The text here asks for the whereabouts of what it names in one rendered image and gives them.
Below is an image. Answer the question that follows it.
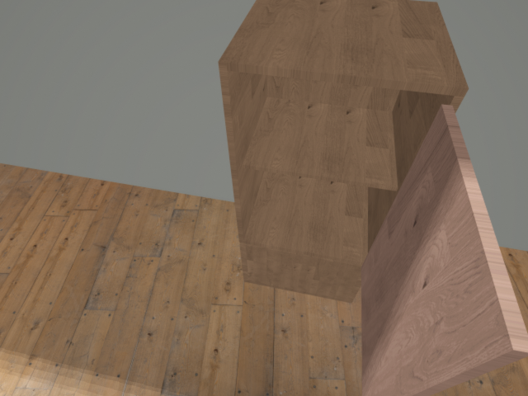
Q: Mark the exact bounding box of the cupboard door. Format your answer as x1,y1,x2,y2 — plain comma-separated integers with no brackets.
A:
361,104,528,396

